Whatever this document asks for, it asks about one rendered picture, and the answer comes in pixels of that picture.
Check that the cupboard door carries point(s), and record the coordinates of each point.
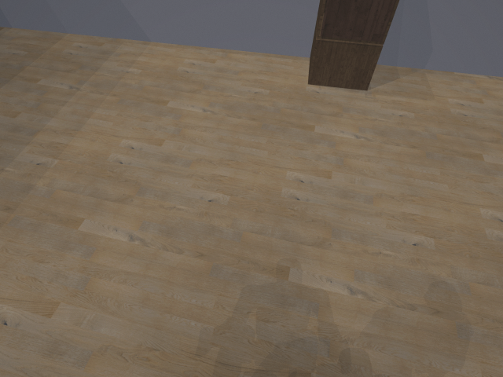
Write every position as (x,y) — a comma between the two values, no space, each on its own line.
(357,19)

